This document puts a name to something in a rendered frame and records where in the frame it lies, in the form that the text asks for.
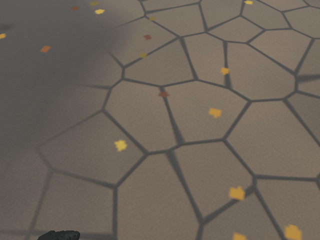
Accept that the left robot hand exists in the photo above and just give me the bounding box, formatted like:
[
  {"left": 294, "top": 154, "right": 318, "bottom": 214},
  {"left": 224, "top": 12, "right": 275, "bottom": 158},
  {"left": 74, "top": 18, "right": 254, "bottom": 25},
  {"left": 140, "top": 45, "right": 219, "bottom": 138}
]
[{"left": 37, "top": 230, "right": 80, "bottom": 240}]

